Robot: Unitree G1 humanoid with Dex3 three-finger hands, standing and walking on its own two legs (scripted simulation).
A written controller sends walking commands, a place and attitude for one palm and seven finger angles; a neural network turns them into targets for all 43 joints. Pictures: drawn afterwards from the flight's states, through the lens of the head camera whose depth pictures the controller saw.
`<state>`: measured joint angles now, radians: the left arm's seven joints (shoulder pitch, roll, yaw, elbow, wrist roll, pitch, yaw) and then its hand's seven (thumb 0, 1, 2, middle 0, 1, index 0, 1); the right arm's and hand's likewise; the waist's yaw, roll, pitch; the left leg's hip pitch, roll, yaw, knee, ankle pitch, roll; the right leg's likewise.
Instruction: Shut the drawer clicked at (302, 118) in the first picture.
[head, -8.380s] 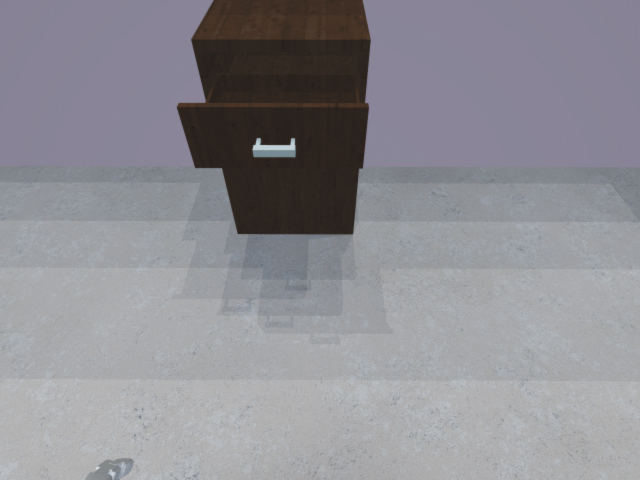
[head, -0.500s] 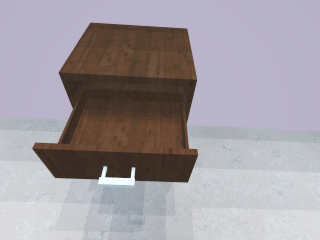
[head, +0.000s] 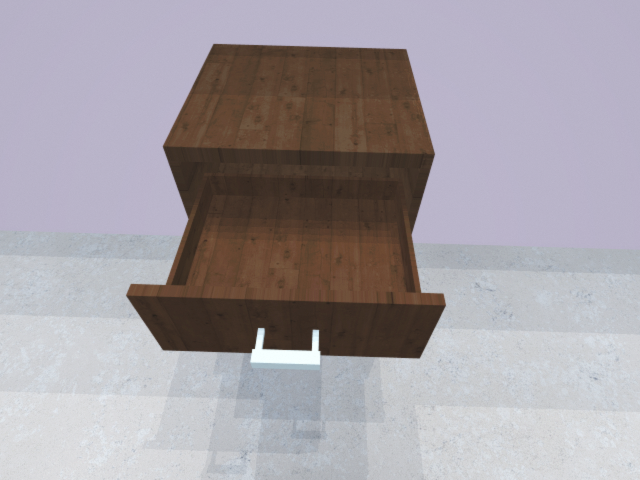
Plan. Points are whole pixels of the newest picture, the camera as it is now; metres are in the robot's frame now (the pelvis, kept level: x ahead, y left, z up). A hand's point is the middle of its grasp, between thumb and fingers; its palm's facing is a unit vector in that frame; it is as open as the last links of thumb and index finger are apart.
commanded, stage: come to a stop and stand still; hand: left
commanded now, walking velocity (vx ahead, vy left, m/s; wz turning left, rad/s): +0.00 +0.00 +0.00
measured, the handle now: (287, 347) +0.32 +0.08 -0.09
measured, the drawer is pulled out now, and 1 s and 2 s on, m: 0.30 0.30 0.30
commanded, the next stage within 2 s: look again from close up in 1.02 s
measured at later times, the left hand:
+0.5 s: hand out of the picture +0.01 +0.14 -0.17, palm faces +0.04 -0.98 -0.19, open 7.3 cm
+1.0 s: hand out of the picture +0.02 +0.12 -0.17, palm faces +0.03 -0.98 -0.19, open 7.3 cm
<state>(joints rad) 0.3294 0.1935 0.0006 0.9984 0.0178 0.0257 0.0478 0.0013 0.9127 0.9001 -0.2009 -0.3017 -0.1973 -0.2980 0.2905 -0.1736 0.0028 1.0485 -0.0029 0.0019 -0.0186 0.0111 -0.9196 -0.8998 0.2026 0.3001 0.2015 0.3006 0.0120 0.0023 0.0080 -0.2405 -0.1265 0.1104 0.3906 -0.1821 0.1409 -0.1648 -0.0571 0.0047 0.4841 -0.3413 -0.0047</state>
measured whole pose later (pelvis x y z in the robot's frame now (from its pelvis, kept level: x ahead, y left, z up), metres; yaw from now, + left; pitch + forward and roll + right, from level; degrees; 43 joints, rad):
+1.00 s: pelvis +0.02 -0.05 +0.00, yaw +1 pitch +0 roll +1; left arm 0.31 0.15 -0.02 1.07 0.00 0.00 0.05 0.00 0.92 0.90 -0.20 -0.30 -0.20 -0.30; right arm 0.28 -0.14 0.02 1.15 0.00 -0.03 -0.03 0.01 -0.91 -0.90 0.20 0.30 0.20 0.30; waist 0.00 -0.02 0.03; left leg -0.19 -0.07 0.07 0.41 -0.23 0.07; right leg -0.07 0.00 -0.03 0.40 -0.34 -0.02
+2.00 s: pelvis +0.00 -0.08 -0.02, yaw +3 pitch +6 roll +1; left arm 0.39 0.15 0.01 0.15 -0.16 -0.25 0.03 0.03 0.96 0.90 -0.28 -0.40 -0.28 -0.40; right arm 0.25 -0.29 -0.02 0.79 0.00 -0.26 -0.04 0.02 -0.92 -0.90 0.20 0.30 0.20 0.30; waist -0.04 0.07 -0.11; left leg -0.48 -0.05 0.03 0.67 -0.29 0.03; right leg -0.36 0.01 -0.09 0.71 -0.45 -0.07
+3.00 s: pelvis -0.03 -0.06 -0.07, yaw +1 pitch +12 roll -1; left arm 0.67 0.12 -0.12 -0.27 -0.12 -0.42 -0.02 0.02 0.90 0.90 -1.27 -1.46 -1.27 -1.46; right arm 0.20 -0.22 -0.01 0.43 0.03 -0.15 -0.02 0.02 -0.91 -0.90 0.20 0.30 0.20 0.30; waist 0.01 0.05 -0.15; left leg -0.82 -0.01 0.05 1.04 -0.43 0.06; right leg -0.68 0.03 -0.08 1.04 -0.56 -0.05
